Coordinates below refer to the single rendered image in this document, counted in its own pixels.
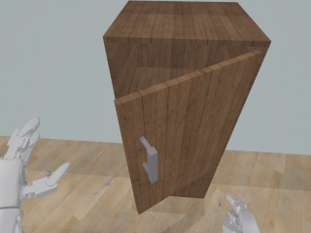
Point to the robot right hand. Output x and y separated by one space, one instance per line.
242 222

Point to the robot left hand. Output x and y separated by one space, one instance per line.
12 172

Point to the robot left forearm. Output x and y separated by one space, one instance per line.
10 218

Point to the handle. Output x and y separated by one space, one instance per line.
151 165

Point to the cupboard door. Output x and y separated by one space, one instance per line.
187 120

